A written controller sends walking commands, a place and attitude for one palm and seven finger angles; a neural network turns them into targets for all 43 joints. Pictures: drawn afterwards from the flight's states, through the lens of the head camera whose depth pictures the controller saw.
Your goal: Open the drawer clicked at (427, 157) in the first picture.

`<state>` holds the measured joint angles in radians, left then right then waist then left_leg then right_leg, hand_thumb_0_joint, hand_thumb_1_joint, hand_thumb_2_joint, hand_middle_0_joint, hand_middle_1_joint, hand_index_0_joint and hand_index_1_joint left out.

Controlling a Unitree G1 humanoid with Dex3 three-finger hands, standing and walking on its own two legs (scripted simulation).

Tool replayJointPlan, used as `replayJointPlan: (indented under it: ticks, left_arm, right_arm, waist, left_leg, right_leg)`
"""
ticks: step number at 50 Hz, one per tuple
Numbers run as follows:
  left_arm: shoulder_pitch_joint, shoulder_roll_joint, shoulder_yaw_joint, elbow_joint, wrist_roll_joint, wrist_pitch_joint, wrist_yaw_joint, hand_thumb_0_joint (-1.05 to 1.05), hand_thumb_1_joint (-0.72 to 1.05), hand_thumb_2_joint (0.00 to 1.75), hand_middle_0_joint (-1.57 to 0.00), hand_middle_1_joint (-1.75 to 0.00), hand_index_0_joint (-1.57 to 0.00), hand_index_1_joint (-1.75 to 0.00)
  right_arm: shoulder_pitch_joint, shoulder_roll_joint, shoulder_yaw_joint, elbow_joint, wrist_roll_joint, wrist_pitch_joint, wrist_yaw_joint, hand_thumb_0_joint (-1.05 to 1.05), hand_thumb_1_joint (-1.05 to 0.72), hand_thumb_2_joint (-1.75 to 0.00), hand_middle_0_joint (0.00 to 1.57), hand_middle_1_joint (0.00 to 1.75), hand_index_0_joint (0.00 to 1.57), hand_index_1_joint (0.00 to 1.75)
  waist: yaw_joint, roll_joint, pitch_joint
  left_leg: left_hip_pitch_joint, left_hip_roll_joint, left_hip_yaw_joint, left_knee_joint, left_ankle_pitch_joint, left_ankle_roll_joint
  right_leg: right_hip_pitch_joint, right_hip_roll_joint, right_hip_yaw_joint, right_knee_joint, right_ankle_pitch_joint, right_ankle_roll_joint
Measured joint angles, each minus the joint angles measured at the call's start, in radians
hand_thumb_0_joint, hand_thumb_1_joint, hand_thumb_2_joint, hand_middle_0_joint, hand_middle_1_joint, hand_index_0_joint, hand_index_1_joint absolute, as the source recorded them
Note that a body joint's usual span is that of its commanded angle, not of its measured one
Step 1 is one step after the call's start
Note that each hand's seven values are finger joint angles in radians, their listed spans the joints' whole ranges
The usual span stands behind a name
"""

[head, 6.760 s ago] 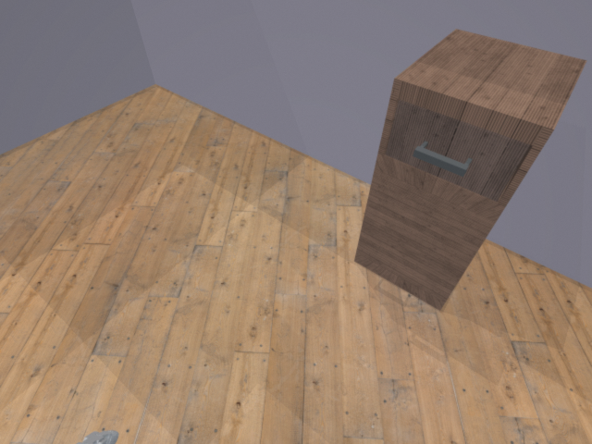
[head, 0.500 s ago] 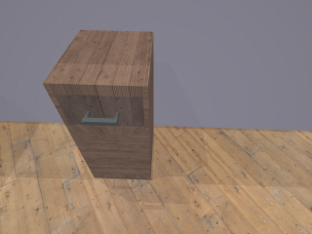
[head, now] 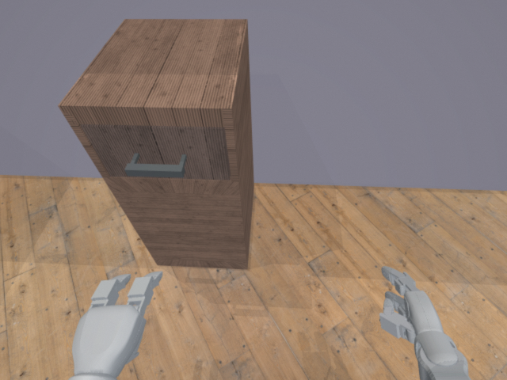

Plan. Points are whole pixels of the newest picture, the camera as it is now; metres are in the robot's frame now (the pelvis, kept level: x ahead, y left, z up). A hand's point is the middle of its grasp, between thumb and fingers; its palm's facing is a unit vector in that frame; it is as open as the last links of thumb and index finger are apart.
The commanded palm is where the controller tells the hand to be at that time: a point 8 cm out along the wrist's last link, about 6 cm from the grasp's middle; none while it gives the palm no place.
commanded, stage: raise the hand with hooked fingers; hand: left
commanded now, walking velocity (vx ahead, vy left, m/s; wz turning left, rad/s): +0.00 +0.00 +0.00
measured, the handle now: (157, 164) +0.57 +0.32 -0.07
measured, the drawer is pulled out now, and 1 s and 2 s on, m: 0.00 0.00 0.00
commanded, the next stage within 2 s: move the hooked fingers above the handle in 1.48 s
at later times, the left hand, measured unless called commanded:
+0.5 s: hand (117, 283) +0.24 +0.24 +0.03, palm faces -0.03 -0.09 -1.00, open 11.5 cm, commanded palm +0.22 +0.25 +0.09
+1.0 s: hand (91, 226) +0.29 +0.28 +0.10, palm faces +0.06 -0.06 -1.00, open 13.7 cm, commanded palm +0.27 +0.28 +0.15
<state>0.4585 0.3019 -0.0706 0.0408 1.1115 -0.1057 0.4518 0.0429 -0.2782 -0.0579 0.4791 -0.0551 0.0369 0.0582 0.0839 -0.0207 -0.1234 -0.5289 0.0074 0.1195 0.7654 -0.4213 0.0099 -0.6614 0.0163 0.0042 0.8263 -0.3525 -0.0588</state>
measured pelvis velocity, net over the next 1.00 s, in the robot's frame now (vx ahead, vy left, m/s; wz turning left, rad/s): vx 0.01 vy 0.03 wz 0.06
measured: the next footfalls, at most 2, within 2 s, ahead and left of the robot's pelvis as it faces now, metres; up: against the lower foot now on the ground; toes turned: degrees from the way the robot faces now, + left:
none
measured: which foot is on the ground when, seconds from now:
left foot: down 0.00-1.00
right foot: down 0.00-1.00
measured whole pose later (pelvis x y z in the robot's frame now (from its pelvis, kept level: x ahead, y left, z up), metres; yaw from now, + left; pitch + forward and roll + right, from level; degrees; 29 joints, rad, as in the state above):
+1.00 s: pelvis +0.01 +0.03 +0.03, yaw +3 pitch +3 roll +0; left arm -0.06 0.42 -0.10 0.10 0.99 0.06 0.14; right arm 0.09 -0.21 0.02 0.58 0.00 0.10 -0.01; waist 0.10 0.07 -0.03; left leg -0.25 -0.03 0.05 0.53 -0.33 0.04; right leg -0.34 -0.01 -0.05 0.55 -0.26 -0.02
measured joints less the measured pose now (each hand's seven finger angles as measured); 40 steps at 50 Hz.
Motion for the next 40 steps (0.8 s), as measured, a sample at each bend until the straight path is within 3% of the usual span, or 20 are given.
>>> replayJointPlan:
  ticks: [3,6,11,15,21,27,32,40]
  left_arm:
    - [-0.004,0.017,0.008,0.017,0.027,0.003,0.041,0.00,0.54,0.74,-0.24,-0.53,-0.24,-0.54]
    - [-0.066,0.044,0.026,0.037,0.013,0.014,0.054,0.00,0.46,0.71,-0.25,-0.58,-0.25,-0.58]
    - [-0.199,0.074,0.035,0.054,-0.044,0.072,0.000,0.00,0.34,0.66,-0.27,-0.65,-0.27,-0.66]
    - [-0.250,0.078,0.034,0.046,-0.087,0.116,-0.084,0.00,0.25,0.62,-0.27,-0.71,-0.27,-0.72]
    - [-0.226,0.084,0.047,0.011,-0.111,0.084,-0.161,0.00,0.11,0.56,-0.28,-0.80,-0.28,-0.81]
    - [-0.215,0.089,0.063,-0.006,-0.100,0.036,-0.123,0.00,-0.02,0.50,-0.29,-0.89,-0.29,-0.90]
    - [-0.264,0.088,0.057,0.005,-0.102,0.067,-0.101,0.00,-0.14,0.45,-0.30,-0.97,-0.30,-0.97]
    - [-0.380,0.092,0.003,0.024,-0.112,0.144,-0.187,0.00,-0.32,0.37,-0.31,-1.09,-0.31,-1.09]
  right_arm:
    - [-0.020,0.004,-0.004,-0.009,-0.010,0.022,-0.011,0.01,-0.91,-0.90,0.20,0.30,0.20,0.30]
    - [-0.036,0.022,0.008,0.013,-0.013,0.030,-0.030,0.01,-0.91,-0.90,0.20,0.30,0.20,0.30]
    - [-0.030,0.075,0.055,0.058,-0.006,0.039,-0.051,0.01,-0.91,-0.90,0.20,0.30,0.20,0.30]
    - [0.019,0.104,0.092,0.083,0.006,0.050,-0.059,0.01,-0.91,-0.90,0.20,0.30,0.21,0.30]
    - [0.107,0.079,0.089,0.105,0.011,0.053,-0.064,0.01,-0.91,-0.90,0.20,0.30,0.21,0.30]
    - [0.147,0.024,0.028,0.134,0.010,0.049,-0.069,0.01,-0.91,-0.90,0.20,0.30,0.21,0.30]
    - [0.132,0.000,-0.003,0.147,0.019,0.047,-0.070,0.01,-0.91,-0.90,0.20,0.30,0.20,0.30]
    - [0.072,0.024,0.023,0.122,0.041,0.051,-0.074,0.01,-0.91,-0.90,0.20,0.30,0.20,0.30]
  waist:
    - [0.033,-0.014,0.000]
    - [0.045,-0.008,0.008]
    - [0.022,0.033,0.029]
    - [-0.005,0.055,0.041]
    - [-0.029,0.066,0.062]
    - [-0.029,0.070,0.073]
    - [-0.026,0.074,0.070]
    - [-0.013,0.082,0.073]
  left_leg:
    - [-0.052,0.000,-0.032,0.055,-0.016,-0.009]
    - [-0.085,0.001,-0.070,0.104,-0.032,-0.018]
    - [-0.065,0.006,-0.106,0.111,-0.035,-0.029]
    - [0.003,0.009,-0.094,0.033,-0.006,-0.029]
    - [0.086,0.005,-0.066,-0.079,0.036,-0.018]
    - [0.101,-0.004,-0.063,-0.101,0.043,-0.007]
    - [0.114,-0.014,-0.065,-0.104,0.042,0.005]
    - [0.194,-0.027,-0.060,-0.159,0.061,0.019]
  right_leg:
    - [-0.037,-0.006,-0.032,0.045,-0.023,-0.011]
    - [-0.050,-0.011,-0.069,0.077,-0.043,-0.022]
    - [-0.008,-0.008,-0.104,0.061,-0.046,-0.031]
    - [0.052,-0.001,-0.091,-0.009,-0.017,-0.025]
    - [0.118,0.005,-0.058,-0.102,0.026,-0.014]
    - [0.135,-0.002,-0.053,-0.129,0.036,-0.001]
    - [0.153,-0.011,-0.053,-0.138,0.037,0.011]
    - [0.233,-0.021,-0.046,-0.191,0.056,0.027]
